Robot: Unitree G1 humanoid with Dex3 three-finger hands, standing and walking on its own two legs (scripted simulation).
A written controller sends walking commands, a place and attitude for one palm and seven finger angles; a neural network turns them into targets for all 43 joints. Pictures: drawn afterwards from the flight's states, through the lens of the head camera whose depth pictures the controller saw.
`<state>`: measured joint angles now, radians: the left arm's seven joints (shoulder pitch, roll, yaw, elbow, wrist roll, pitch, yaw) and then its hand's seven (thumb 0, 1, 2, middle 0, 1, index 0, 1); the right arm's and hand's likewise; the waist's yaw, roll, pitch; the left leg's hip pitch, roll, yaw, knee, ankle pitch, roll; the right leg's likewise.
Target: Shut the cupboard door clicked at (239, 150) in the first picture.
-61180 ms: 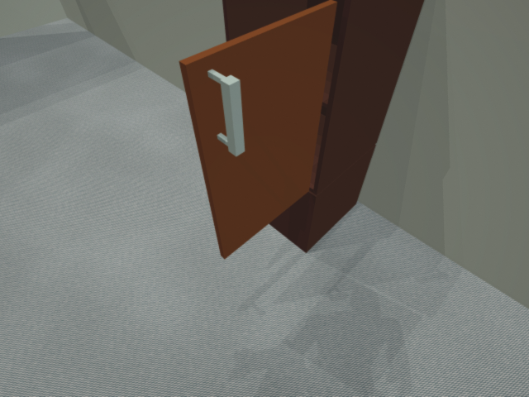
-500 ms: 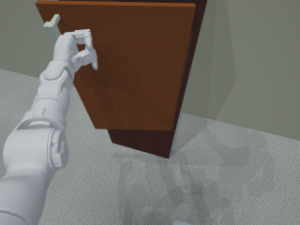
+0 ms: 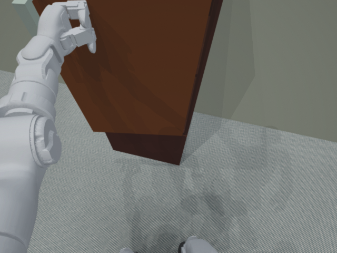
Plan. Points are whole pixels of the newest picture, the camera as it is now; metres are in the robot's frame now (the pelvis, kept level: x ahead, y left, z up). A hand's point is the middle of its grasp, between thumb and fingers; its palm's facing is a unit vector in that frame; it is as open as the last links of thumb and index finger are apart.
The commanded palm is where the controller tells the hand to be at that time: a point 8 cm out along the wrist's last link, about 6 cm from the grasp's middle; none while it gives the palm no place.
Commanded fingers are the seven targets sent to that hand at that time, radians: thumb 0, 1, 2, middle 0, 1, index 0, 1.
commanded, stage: push the door shut along its arc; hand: left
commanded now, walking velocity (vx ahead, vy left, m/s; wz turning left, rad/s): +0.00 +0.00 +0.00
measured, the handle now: (45, 31) +0.58 +0.18 +0.17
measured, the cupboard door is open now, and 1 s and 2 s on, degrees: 11 0 0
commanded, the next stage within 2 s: pull the fist back off the door in 0.46 s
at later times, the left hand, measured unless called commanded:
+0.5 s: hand (99, 23) +0.57 +0.07 +0.19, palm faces -0.35 -0.94 +0.00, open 3.4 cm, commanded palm +0.61 +0.09 +0.18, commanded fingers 0.00 0.90 0.90 -1.30 -1.50 -1.30 -1.50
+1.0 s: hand (117, 20) +0.58 +0.03 +0.19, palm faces +0.05 -1.00 +0.01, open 3.1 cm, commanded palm +0.55 +0.08 +0.18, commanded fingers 0.00 0.90 0.90 -1.30 -1.50 -1.30 -1.50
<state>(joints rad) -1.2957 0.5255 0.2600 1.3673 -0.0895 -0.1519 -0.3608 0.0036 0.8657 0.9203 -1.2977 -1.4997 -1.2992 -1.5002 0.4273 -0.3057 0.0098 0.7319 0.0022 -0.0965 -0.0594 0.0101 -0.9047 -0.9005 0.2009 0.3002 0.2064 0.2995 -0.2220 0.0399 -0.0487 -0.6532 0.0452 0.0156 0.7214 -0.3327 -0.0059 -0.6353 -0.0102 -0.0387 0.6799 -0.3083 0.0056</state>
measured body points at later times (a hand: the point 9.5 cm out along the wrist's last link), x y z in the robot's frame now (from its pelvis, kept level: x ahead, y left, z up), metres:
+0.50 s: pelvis +0.00 +0.01 -0.01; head +0.13 +0.01 +0.42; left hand +0.59 +0.12 +0.19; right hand -0.08 -0.26 -0.11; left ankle +0.00 +0.12 -0.71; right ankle +0.00 -0.13 -0.71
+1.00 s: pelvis +0.00 +0.01 +0.00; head +0.11 +0.00 +0.43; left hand +0.57 +0.09 +0.19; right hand -0.08 -0.23 -0.12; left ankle +0.00 +0.12 -0.71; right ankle +0.00 -0.13 -0.71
